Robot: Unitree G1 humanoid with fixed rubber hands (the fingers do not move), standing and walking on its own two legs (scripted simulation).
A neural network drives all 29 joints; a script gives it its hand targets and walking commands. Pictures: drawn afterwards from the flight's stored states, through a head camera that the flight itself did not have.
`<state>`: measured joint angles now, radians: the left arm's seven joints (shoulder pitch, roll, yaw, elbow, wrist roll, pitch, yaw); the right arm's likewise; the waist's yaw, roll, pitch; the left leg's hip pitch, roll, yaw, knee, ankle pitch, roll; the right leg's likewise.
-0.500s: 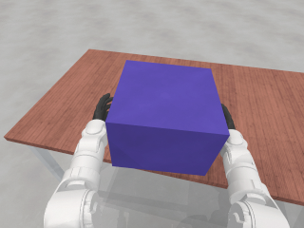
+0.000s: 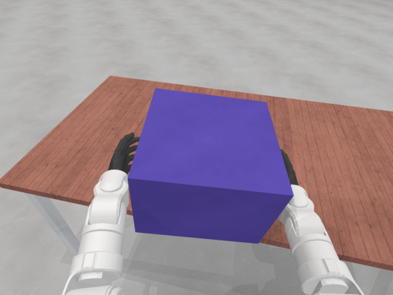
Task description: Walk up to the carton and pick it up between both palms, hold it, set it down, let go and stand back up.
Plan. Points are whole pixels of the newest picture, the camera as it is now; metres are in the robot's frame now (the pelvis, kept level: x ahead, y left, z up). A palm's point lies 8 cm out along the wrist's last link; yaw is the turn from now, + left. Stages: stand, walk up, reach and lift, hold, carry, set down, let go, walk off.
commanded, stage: reach and lift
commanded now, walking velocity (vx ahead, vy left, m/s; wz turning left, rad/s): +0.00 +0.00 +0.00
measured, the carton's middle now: (204, 163) +0.39 -0.02 +0.09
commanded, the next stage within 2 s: hold in 1.32 s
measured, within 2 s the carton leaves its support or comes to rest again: neither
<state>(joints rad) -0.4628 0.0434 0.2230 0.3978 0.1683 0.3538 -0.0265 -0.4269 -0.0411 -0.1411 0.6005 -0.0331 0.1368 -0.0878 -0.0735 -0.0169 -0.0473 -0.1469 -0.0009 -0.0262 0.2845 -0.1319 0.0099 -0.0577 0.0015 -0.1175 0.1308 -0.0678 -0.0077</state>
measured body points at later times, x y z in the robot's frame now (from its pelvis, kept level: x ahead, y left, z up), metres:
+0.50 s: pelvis -0.02 -0.01 +0.00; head -0.04 +0.01 +0.45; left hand +0.37 +0.15 +0.13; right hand +0.34 -0.20 +0.11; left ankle +0.01 +0.11 -0.75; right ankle +0.00 -0.11 -0.75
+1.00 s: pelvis +0.00 -0.01 +0.00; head -0.02 +0.02 +0.45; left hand +0.37 +0.15 +0.14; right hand +0.34 -0.20 +0.12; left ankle +0.01 +0.11 -0.75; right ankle +0.00 -0.11 -0.75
